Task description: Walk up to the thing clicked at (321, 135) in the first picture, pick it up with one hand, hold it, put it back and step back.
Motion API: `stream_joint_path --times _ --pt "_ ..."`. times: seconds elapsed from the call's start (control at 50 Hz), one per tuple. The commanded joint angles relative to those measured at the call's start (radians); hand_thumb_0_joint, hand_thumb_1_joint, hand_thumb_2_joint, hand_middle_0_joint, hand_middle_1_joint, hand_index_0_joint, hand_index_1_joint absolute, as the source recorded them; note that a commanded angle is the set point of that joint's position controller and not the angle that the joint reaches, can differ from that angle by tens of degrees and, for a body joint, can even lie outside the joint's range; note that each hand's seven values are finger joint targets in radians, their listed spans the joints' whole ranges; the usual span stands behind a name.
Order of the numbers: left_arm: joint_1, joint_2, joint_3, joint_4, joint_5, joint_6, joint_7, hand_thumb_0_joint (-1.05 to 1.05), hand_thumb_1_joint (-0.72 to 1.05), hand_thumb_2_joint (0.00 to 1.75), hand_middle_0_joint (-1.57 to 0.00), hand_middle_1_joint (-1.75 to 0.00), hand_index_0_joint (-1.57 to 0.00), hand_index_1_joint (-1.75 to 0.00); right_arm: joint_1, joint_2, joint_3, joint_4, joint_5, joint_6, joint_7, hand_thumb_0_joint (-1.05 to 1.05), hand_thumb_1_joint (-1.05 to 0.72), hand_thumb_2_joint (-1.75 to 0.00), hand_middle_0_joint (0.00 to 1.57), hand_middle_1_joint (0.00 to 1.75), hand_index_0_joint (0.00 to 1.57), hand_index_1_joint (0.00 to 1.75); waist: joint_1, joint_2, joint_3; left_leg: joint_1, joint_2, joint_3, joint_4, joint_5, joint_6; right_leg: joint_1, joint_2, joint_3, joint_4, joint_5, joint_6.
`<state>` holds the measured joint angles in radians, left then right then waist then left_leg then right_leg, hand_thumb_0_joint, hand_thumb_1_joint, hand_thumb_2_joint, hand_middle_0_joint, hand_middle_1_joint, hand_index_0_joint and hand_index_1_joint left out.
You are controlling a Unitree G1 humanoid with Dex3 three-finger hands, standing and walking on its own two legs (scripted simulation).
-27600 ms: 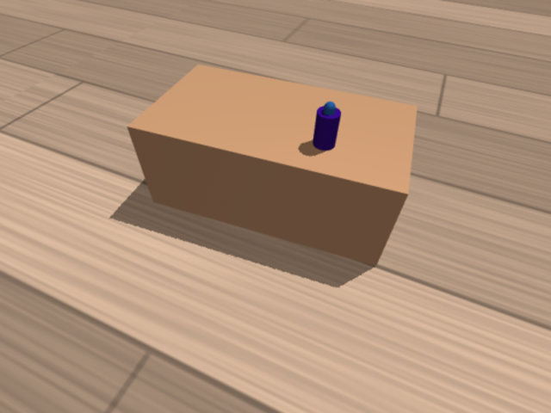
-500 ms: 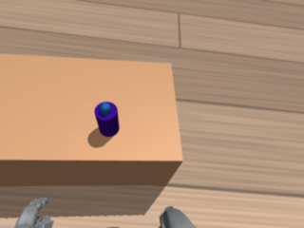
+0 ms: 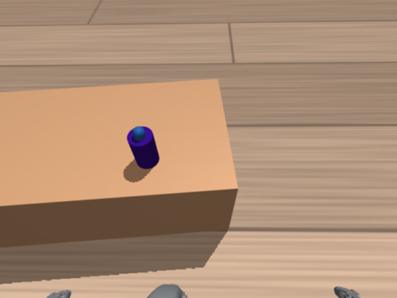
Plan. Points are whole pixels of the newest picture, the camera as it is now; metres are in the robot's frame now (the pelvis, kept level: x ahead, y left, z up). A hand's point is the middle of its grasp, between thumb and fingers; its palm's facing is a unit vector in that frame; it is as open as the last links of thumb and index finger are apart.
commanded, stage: step back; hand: left
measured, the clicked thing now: (143, 145) +0.63 +0.23 -0.22
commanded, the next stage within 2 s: none
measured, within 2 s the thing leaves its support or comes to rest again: neither
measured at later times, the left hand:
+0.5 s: hand out of the picture -0.06 +0.26 -0.16, palm faces +0.01 -0.92 -0.39, open 7.4 cm
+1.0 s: hand out of the picture -0.18 +0.24 -0.15, palm faces +0.08 -0.91 -0.41, open 7.4 cm
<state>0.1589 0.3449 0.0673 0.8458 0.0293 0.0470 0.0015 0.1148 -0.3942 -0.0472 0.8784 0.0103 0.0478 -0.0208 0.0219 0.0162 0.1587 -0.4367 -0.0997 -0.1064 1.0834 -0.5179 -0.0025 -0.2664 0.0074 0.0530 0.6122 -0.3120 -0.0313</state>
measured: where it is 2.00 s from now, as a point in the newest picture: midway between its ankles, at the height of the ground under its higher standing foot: outside the picture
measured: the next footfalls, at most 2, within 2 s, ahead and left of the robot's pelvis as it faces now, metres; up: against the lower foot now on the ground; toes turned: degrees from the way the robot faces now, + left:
left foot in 0.20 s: -0.04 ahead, +0.13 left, +0.00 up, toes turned +2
right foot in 0.58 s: -0.16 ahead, -0.17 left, +0.00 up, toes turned +2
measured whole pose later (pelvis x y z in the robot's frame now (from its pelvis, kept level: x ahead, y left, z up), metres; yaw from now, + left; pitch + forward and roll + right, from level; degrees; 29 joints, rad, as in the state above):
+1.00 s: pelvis -0.30 -0.04 -0.02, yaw +5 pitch -3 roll +1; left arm 0.07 0.40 0.06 0.78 0.02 0.06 0.03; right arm 0.18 -0.38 -0.05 0.88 -0.03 0.04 0.00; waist 0.00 -0.04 0.20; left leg -0.28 -0.05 -0.01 0.70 -0.36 0.03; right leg -0.46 -0.03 0.04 0.87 -0.45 -0.01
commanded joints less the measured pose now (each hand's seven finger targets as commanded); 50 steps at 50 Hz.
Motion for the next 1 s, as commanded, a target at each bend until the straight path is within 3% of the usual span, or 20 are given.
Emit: stream_joint_path --times 0.0,0.1,0.16,0.18,0.2,0.22,0.28,0.44,0.54,0.56,0.58,0.6,0.66,0.74,0.82,0.9,0.92,0.94,0.96,0.98 --pt "-0.030 0.238 0.064 -0.126 0.002 -0.026 0.025 0.00 0.90 0.90 -0.20 -0.30 -0.20 -0.30 0.047 -0.190 -0.036 -0.062 -0.006 -0.035 -0.022 0.00 -0.90 -0.90 0.20 0.30 0.20 0.30 0.014 -0.163 -0.181 -0.055 -0.005 -0.002 -0.007 -0.014 -0.023 0.183 -0.212 0.169 -0.121 0.619 -0.198" --pt "-0.013 0.267 0.066 -0.152 0.000 -0.012 0.026 0.00 0.90 0.90 -0.20 -0.30 -0.20 -0.30 0.073 -0.174 -0.046 -0.073 -0.023 -0.039 -0.017 0.00 -0.90 -0.90 0.20 0.30 0.20 0.30 0.015 -0.231 -0.218 0.050 0.064 0.065 -0.364 0.019 -0.010 0.215 -0.244 0.197 -0.066 0.612 -0.186" --pt "-0.059 0.257 0.054 -0.170 -0.010 0.003 0.015 0.00 0.90 0.90 -0.20 -0.30 -0.20 -0.30 0.153 -0.179 -0.064 -0.039 -0.036 -0.049 -0.008 0.00 -0.90 -0.90 0.20 0.30 0.20 0.30 -0.040 -0.146 -0.226 0.262 0.074 0.096 -0.656 0.331 0.018 0.046 -0.187 0.150 -0.003 0.350 -0.098" --pt "-0.032 0.223 0.045 -0.173 -0.012 0.007 0.011 0.00 0.90 0.90 -0.20 -0.30 -0.20 -0.30 0.139 -0.231 -0.079 -0.048 -0.051 -0.054 -0.007 0.00 -0.90 -0.90 0.20 0.30 0.20 0.30 -0.030 -0.017 -0.228 0.328 0.216 -0.101 -0.710 0.375 0.068 -0.086 -0.109 0.117 0.083 0.157 -0.047" --pt "-0.064 0.206 0.045 -0.186 -0.017 0.004 0.015 0.00 0.90 0.90 -0.20 -0.30 -0.20 -0.30 0.086 -0.350 -0.099 -0.068 -0.054 -0.053 0.003 0.00 -0.90 -0.90 0.20 0.30 0.20 0.30 -0.039 0.224 -0.199 0.266 0.448 -0.383 -0.782 0.468 0.200 -0.214 0.079 -0.002 0.265 -0.207 0.005" --pt "-0.118 0.248 0.070 -0.177 -0.001 0.005 0.026 0.00 0.90 0.90 -0.20 -0.30 -0.20 -0.30 0.070 -0.379 -0.106 -0.080 -0.050 -0.055 0.003 0.00 -0.90 -0.90 0.20 0.30 0.20 0.30 -0.082 0.208 -0.173 0.133 0.538 -0.477 -0.794 0.533 0.310 -0.153 0.083 0.109 0.497 -0.343 0.020" --pt "-0.005 0.230 0.073 -0.114 -0.023 0.008 0.026 0.00 0.90 0.90 -0.20 -0.30 -0.20 -0.30 -0.044 -0.245 -0.067 -0.095 -0.050 -0.060 -0.011 0.00 -0.90 -0.90 0.20 0.30 0.20 0.30 0.022 0.067 -0.155 0.218 0.363 -0.157 -0.682 0.713 0.209 -0.239 0.105 0.168 0.669 -0.217 0.012" --pt "0.010 0.216 0.065 -0.119 -0.011 -0.001 0.008 0.00 0.90 0.90 -0.20 -0.30 -0.20 -0.30 0.047 -0.252 -0.082 -0.113 -0.043 -0.048 -0.017 0.00 -0.90 -0.90 0.20 0.30 0.20 0.30 -0.044 0.171 -0.213 0.388 0.376 -0.106 -0.598 0.730 0.244 -0.170 0.026 0.063 0.310 -0.217 0.071" --pt "0.163 0.228 0.072 -0.021 0.003 -0.025 0.006 0.00 0.90 0.90 -0.20 -0.30 -0.20 -0.30 -0.027 -0.247 -0.067 -0.134 -0.027 -0.014 -0.003 0.00 -0.90 -0.90 0.20 0.30 0.20 0.30 0.024 0.142 -0.254 0.154 0.275 -0.030 -0.456 0.500 0.124 0.152 -0.003 -0.025 -0.211 0.115 0.011" --pt "0.145 0.311 0.096 -0.035 0.018 -0.031 0.004 0.00 0.90 0.90 -0.20 -0.30 -0.20 -0.30 0.001 -0.187 -0.051 -0.147 -0.020 -0.013 -0.003 0.00 -0.90 -0.90 0.20 0.30 0.20 0.30 0.006 -0.079 -0.213 -0.062 0.131 -0.008 -0.311 0.256 0.054 0.189 -0.152 0.239 -0.233 0.078 -0.035" --pt "0.077 0.427 0.117 -0.068 0.009 -0.022 0.004 0.00 0.90 0.90 -0.20 -0.30 -0.20 -0.30 -0.057 -0.168 -0.055 -0.165 -0.011 -0.013 -0.022 0.00 -0.90 -0.90 0.20 0.30 0.20 0.30 0.054 -0.319 -0.168 -0.081 0.000 0.032 -0.083 -0.108 0.004 -0.038 -0.386 0.468 -0.309 0.141 -0.224" --pt "0.028 0.419 0.108 -0.097 0.013 -0.028 0.007 0.00 0.90 0.90 -0.20 -0.30 -0.20 -0.30 -0.061 -0.210 -0.069 -0.149 -0.014 -0.008 -0.026 0.00 -0.90 -0.90 0.20 0.30 0.20 0.30 0.043 -0.282 -0.098 -0.034 0.030 -0.066 0.083 -0.124 -0.004 -0.191 -0.440 0.536 -0.343 0.144 -0.274" --pt "-0.109 0.290 0.077 -0.120 0.011 -0.031 0.023 0.00 0.90 0.90 -0.20 -0.30 -0.20 -0.30 0.056 -0.198 -0.054 -0.086 -0.001 -0.020 -0.021 0.00 -0.90 -0.90 0.20 0.30 0.20 0.30 -0.049 -0.169 -0.115 -0.062 -0.013 -0.054 0.120 0.024 -0.003 -0.052 -0.238 0.168 -0.159 0.400 -0.158" --pt "-0.002 0.275 0.074 -0.122 0.012 -0.029 0.036 0.00 0.90 0.90 -0.20 -0.30 -0.20 -0.30 0.035 -0.179 -0.044 -0.101 -0.020 -0.027 -0.021 0.00 -0.90 -0.90 0.20 0.30 0.20 0.30 0.028 -0.187 -0.165 -0.094 0.009 -0.008 0.006 -0.014 -0.025 0.150 -0.252 0.156 -0.098 0.559 -0.187" --pt "-0.008 0.288 0.070 -0.135 0.004 -0.019 0.045 0.00 0.90 0.90 -0.20 -0.30 -0.20 -0.30 0.051 -0.181 -0.051 -0.096 -0.033 -0.026 -0.014 0.00 -0.90 -0.90 0.20 0.30 0.20 0.30 0.030 -0.205 -0.185 -0.003 0.057 0.044 -0.253 -0.027 -0.012 0.175 -0.301 0.198 -0.074 0.584 -0.193" --pt "-0.062 0.276 0.050 -0.149 -0.010 -0.003 0.031 0.00 0.90 0.90 -0.20 -0.30 -0.20 -0.30 0.173 -0.194 -0.071 -0.039 -0.036 -0.032 -0.005 0.00 -0.90 -0.90 0.20 0.30 0.20 0.30 -0.034 -0.117 -0.241 0.251 0.089 0.070 -0.650 0.315 0.036 0.034 -0.212 0.114 0.053 0.344 -0.086" --pt "-0.033 0.235 0.038 -0.154 -0.015 -0.002 0.028 0.00 0.90 0.90 -0.20 -0.30 -0.20 -0.30 0.149 -0.261 -0.086 -0.056 -0.055 -0.034 -0.004 0.00 -0.90 -0.90 0.20 0.30 0.20 0.30 -0.024 0.046 -0.247 0.325 0.279 -0.197 -0.689 0.440 0.112 -0.143 -0.105 0.053 0.194 0.132 -0.023" --pt "-0.100 0.243 0.047 -0.165 -0.023 -0.002 0.039 0.00 0.90 0.90 -0.20 -0.30 -0.20 -0.30 0.080 -0.369 -0.097 -0.082 -0.048 -0.029 0.009 0.00 -0.90 -0.90 0.20 0.30 0.20 0.30 -0.049 0.224 -0.225 0.191 0.477 -0.403 -0.748 0.560 0.268 -0.189 0.051 -0.038 0.404 -0.324 0.018" --pt "-0.131 0.263 0.065 -0.150 -0.007 0.001 0.046 0.00 0.90 0.90 -0.20 -0.30 -0.20 -0.30 0.075 -0.368 -0.102 -0.087 -0.051 -0.036 0.008 0.00 -0.90 -0.90 0.20 0.30 0.20 0.30 -0.070 0.176 -0.196 0.097 0.516 -0.466 -0.756 0.589 0.324 -0.149 0.062 0.090 0.575 -0.369 0.021" --pt "-0.127 0.257 0.066 -0.133 -0.014 0.006 0.043 0.00 0.90 0.90 -0.20 -0.30 -0.20 -0.30 0.044 -0.312 -0.087 -0.085 -0.051 -0.041 0.001 0.00 -0.90 -0.90 0.20 0.30 0.20 0.30 -0.044 0.074 -0.177 0.121 0.462 -0.336 -0.712 0.677 0.292 -0.179 0.074 0.145 0.655 -0.321 0.013"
